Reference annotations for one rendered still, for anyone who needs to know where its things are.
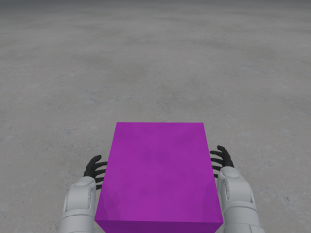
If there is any carton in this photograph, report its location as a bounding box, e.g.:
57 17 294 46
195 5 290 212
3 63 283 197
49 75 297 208
94 122 224 233

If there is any robot left hand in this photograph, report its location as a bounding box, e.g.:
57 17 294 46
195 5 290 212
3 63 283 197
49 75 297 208
83 155 108 190

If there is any right robot forearm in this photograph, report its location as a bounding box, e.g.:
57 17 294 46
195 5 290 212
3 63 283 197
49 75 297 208
217 166 265 233

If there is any robot right hand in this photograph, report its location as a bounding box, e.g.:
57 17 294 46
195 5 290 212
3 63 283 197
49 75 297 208
210 145 234 178

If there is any left robot forearm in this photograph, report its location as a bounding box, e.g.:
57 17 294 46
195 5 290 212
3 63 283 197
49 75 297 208
58 176 96 233

